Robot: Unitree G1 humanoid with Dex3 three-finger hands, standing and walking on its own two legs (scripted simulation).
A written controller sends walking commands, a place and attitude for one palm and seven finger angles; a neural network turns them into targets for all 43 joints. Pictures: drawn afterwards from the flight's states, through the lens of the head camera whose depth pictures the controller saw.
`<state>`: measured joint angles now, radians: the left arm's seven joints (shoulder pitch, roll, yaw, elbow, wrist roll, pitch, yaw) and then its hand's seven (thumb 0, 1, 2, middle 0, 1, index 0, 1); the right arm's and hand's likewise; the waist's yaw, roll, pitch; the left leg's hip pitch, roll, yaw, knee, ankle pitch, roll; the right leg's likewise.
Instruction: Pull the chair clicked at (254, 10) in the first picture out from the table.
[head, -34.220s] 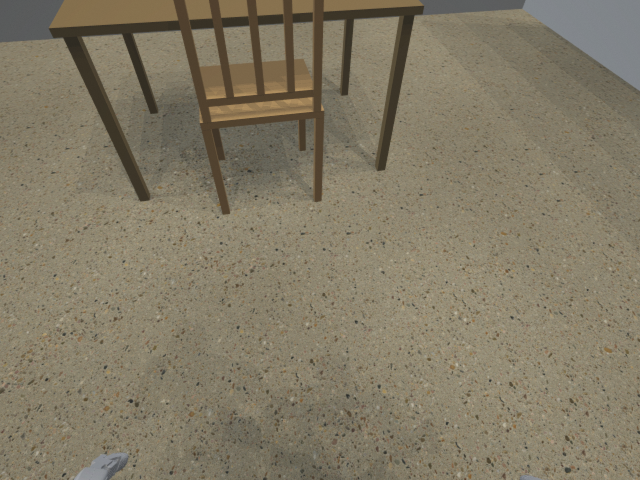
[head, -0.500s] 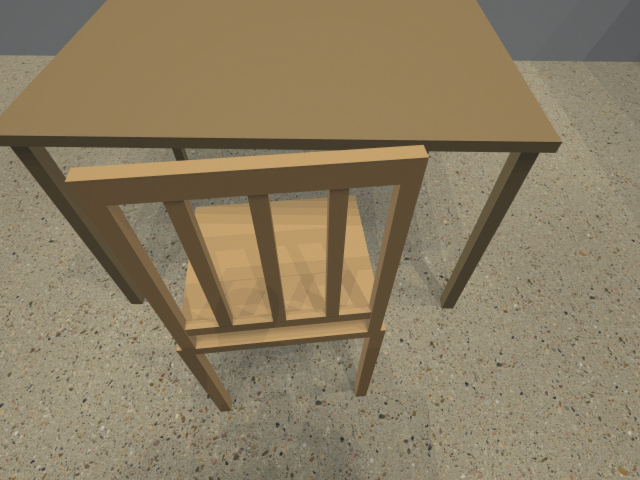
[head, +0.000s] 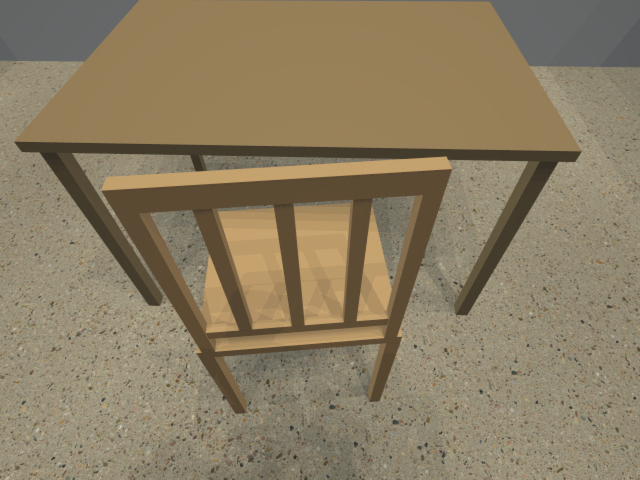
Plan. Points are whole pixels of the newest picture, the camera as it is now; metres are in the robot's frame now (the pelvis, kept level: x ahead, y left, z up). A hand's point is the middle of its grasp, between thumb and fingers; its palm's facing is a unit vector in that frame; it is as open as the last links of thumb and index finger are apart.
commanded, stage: come to a stop and stand still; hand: left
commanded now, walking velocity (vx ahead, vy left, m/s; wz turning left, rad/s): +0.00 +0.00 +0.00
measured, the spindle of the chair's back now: (292, 272) +0.43 +0.07 -0.06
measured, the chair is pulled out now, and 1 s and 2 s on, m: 0.18 0.18 0.18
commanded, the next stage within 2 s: look again from close up in 0.64 s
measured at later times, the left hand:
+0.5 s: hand out of the picture -0.05 +0.17 -0.17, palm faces +0.01 -0.98 -0.21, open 7.4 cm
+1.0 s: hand out of the picture -0.05 +0.17 -0.18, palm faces +0.03 -0.98 -0.20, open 7.4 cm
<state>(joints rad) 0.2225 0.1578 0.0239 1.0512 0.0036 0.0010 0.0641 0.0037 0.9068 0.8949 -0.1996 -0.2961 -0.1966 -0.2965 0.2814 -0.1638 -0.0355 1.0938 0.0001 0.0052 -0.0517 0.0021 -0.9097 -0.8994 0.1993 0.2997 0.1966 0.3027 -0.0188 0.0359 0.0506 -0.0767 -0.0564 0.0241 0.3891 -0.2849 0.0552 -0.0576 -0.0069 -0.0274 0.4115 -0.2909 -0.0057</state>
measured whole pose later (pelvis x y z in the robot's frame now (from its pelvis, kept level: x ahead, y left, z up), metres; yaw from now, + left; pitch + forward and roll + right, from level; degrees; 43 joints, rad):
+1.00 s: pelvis -0.06 +0.00 -0.01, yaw +0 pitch -1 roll -1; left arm 0.29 0.14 -0.01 1.08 0.01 -0.03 0.05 0.01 0.91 0.89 -0.20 -0.30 -0.20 -0.30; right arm 0.28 -0.17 0.01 1.07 -0.01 -0.03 -0.03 0.01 -0.93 -0.90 0.20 0.30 0.20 0.30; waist 0.00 0.02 0.02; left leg -0.20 -0.06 0.03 0.53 -0.31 0.07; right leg -0.15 -0.01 -0.03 0.50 -0.33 0.01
